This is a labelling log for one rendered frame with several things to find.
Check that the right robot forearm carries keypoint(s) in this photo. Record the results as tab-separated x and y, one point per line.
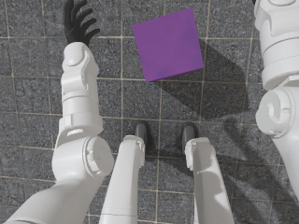
278	24

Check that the left robot forearm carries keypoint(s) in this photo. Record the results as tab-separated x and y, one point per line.
80	98

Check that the left robot upper arm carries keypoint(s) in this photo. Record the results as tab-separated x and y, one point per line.
80	167

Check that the left robot foot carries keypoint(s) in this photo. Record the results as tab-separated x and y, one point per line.
142	130

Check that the right robot upper arm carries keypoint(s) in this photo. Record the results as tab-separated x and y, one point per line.
278	116

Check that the carton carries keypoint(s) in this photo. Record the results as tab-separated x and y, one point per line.
168	46

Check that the left robot hand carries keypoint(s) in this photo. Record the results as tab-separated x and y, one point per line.
73	30

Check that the left robot shin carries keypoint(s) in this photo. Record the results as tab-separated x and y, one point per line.
131	137

